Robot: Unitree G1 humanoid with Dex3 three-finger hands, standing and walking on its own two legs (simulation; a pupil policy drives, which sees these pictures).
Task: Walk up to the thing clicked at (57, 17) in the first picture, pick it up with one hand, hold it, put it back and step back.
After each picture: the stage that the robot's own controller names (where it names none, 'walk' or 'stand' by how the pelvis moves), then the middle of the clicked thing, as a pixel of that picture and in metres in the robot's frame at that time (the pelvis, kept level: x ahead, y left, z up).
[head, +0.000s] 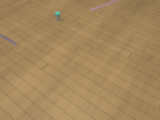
stand; (57, 16) +1.93 +0.38 -0.72
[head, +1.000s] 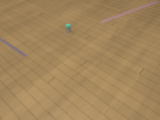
walk; (68, 28) +1.82 +0.37 -0.72
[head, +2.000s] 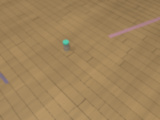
walk; (66, 45) +1.23 +0.29 -0.71
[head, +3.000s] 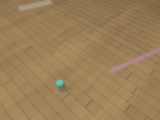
walk; (60, 86) +0.81 +0.27 -0.72
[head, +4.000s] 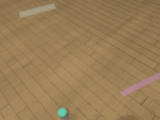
walk; (63, 114) +0.51 +0.24 -0.71
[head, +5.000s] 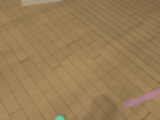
stand; out of the picture +0.40 +0.17 -0.70
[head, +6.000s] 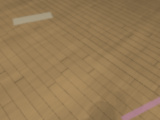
stand; out of the picture +0.33 +0.18 -0.72
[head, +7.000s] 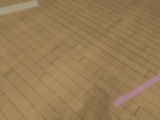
stand; out of the picture +0.34 +0.21 -0.72
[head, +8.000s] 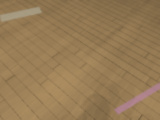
stand; out of the picture +0.33 +0.21 -0.72
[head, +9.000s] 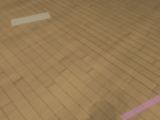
stand; out of the picture +0.33 +0.19 -0.72
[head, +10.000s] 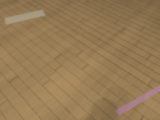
stand; out of the picture +0.34 +0.22 -0.72
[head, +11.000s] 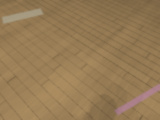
stand; out of the picture +0.33 +0.22 -0.72
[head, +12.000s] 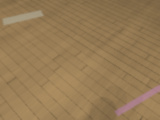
go down; out of the picture +0.33 +0.22 -0.72
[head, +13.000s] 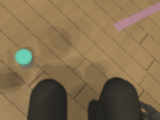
go down; (25, 59) +0.43 +0.22 -0.33
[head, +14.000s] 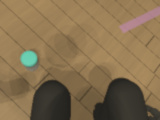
approach; (30, 61) +0.43 +0.21 -0.31
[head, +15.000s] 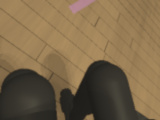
close in; out of the picture +0.43 +0.24 -0.23
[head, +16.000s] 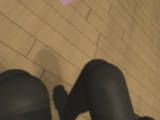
close; out of the picture +0.42 +0.25 -0.23
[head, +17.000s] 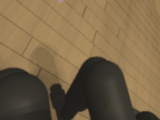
lift; out of the picture +0.42 +0.25 -0.23
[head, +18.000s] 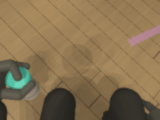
lift; (24, 84) +0.31 +0.21 -0.08
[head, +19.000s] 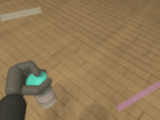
lift; (42, 90) +0.32 +0.15 +0.02
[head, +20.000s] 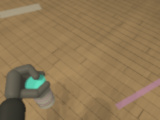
hold; (41, 92) +0.33 +0.16 +0.00
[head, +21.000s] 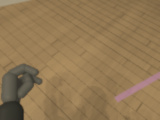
hold; out of the picture +0.19 +0.10 -0.69
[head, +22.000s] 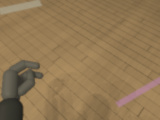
hold; out of the picture +0.23 -0.09 -0.70
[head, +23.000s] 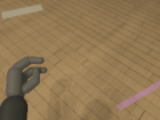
hold; out of the picture +0.29 -0.29 -0.70
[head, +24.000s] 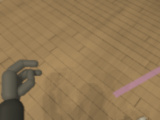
crouch; out of the picture +0.36 -0.47 -0.68
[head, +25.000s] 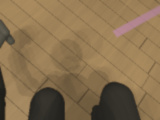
crouch; out of the picture +0.49 -0.65 -0.38
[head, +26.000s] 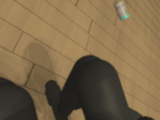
lower; (121, 10) +0.73 -0.73 -0.27
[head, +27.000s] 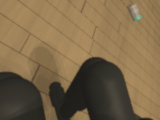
lower; (134, 12) +0.83 -0.88 -0.26
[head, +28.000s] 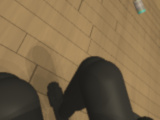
lower; (139, 6) +0.91 -1.03 -0.26
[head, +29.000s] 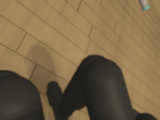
lower; (144, 3) +0.99 -1.19 -0.26
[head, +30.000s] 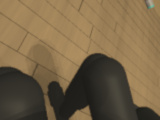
loosen; (149, 2) +1.06 -1.35 -0.25
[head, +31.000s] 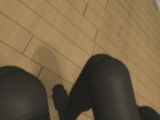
withdraw; (158, 4) +1.10 -1.51 -0.23
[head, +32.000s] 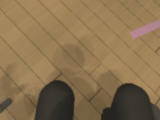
walk; out of the picture +0.91 -1.80 -0.35
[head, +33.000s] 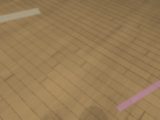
stand; out of the picture +0.73 -1.98 -0.68
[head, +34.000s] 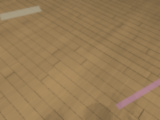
stand; out of the picture +0.77 -2.12 -0.69
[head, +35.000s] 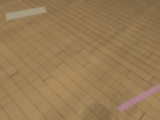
stand; out of the picture +0.79 -2.27 -0.72
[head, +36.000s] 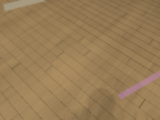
walk; out of the picture +0.88 -2.41 -0.74
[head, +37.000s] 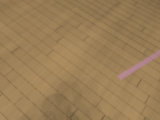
walk; out of the picture +1.26 -2.63 -0.73
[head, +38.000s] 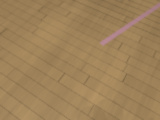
walk; out of the picture +1.90 -2.45 -0.71
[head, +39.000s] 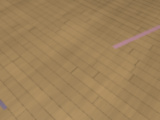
stand; out of the picture +1.77 -2.78 -0.73
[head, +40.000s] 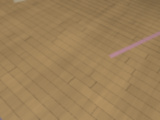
stand; out of the picture +1.78 -2.93 -0.75
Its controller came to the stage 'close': yes
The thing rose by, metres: 0.70
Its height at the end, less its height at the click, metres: -0.02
